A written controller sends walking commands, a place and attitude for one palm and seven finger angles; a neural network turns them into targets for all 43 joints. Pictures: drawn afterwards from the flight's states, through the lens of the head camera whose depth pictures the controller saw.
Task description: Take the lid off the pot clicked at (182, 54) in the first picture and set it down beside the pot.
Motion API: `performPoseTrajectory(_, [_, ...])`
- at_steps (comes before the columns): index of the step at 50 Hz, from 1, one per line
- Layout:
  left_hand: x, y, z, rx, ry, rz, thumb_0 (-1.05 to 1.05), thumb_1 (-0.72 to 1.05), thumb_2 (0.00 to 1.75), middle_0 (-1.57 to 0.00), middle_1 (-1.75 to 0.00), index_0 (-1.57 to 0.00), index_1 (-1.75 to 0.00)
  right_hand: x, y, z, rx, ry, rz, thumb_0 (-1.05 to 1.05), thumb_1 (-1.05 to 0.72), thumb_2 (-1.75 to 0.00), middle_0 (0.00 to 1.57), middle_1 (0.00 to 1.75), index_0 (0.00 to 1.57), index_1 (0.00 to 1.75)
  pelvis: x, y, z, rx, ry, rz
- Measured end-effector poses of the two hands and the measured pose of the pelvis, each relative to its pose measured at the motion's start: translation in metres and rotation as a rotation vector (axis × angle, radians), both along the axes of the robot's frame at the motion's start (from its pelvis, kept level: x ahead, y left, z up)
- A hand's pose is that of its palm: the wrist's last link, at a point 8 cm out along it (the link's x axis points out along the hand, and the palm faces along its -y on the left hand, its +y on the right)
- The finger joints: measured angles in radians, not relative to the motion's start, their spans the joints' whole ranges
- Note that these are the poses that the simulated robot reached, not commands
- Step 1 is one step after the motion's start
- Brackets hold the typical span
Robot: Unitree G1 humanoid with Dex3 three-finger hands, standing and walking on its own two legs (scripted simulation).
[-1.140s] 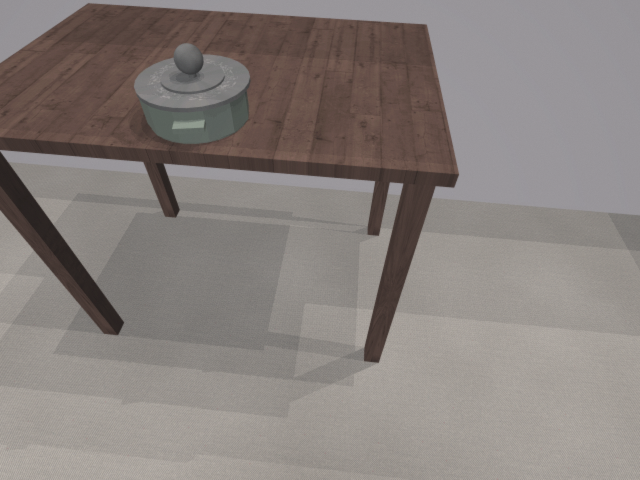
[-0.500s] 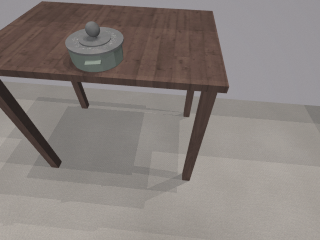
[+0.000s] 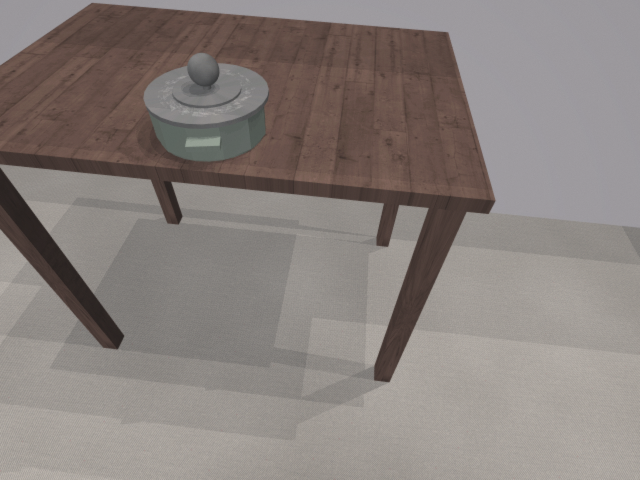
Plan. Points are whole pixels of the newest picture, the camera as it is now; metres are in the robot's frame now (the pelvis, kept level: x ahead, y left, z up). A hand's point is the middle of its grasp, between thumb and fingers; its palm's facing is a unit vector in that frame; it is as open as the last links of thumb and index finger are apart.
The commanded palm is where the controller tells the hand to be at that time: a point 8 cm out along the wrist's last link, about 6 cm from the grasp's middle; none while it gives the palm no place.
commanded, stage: take the last steps up to it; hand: left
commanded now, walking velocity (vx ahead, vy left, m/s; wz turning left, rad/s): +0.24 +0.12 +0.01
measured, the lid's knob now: (203, 69) +0.67 +0.23 +0.18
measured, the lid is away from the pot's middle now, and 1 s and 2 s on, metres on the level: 0.00 0.00 0.00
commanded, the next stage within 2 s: come to a stop and stand still in 0.24 s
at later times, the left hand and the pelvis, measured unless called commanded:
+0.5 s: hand (188, 449) +0.19 +0.20 -0.16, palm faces +0.08 -0.96 -0.26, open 7.2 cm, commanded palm none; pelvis +0.15 +0.00 +0.01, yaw +2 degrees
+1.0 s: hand (167, 463) +0.18 +0.23 -0.17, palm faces +0.03 -0.97 -0.24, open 7.4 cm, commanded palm none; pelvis +0.13 +0.02 +0.00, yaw +0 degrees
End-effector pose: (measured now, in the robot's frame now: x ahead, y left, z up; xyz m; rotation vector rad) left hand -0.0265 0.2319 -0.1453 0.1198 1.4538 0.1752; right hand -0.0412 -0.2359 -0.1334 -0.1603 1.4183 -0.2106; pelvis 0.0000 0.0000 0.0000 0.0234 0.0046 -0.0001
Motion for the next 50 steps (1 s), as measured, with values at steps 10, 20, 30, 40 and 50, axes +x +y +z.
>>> performPoseTrajectory(10, [0.156,0.0,0.021,0.033,-0.212,-0.085,0.01,0.91,0.9,-0.2,-0.3,-0.19,-0.3,0.025,0.035,-0.005,0.12,0.13,-0.027,0.0,-0.9,-0.9,0.2,0.3,0.2,0.3,0.064,-0.002,0.005,0.009,0.012,0.001])
performPoseTrajectory(20, [0.218,-0.012,0.022,0.066,-0.29,-0.019,0.0,0.91,0.9,-0.2,-0.3,-0.2,-0.3,0.146,0.011,-0.021,0.105,0.056,0.03,0.0,-0.91,-0.9,0.2,0.3,0.2,0.3,0.127,-0.007,0.0,-0.012,-0.013,0.045])
performPoseTrajectory(30, [0.202,0.041,0.005,0.067,-0.11,0.01,0.0,0.92,0.9,-0.2,-0.3,-0.2,-0.3,0.291,0.024,0.0,0.004,-0.214,0.095,0.0,-0.91,-0.9,0.2,0.3,0.19,0.3,0.162,0.028,-0.002,-0.019,-0.017,0.019])
performPoseTrajectory(40, [0.205,0.07,-0.004,0.051,-0.096,0.016,0.01,0.91,0.9,-0.2,-0.3,-0.19,-0.3,0.307,0.058,0.016,-0.024,-0.246,0.143,0.0,-0.9,-0.9,0.2,0.3,0.2,0.3,0.159,0.044,0.001,-0.046,-0.004,0.016])
performPoseTrajectory(50, [0.195,0.042,0.01,0.062,-0.124,-0.046,0.01,0.91,0.9,-0.2,-0.3,-0.19,-0.3,0.249,0.036,-0.004,0.036,-0.195,0.052,0.0,-0.9,-0.89,0.2,0.3,0.2,0.3,0.135,0.024,-0.001,-0.016,0.011,0.005])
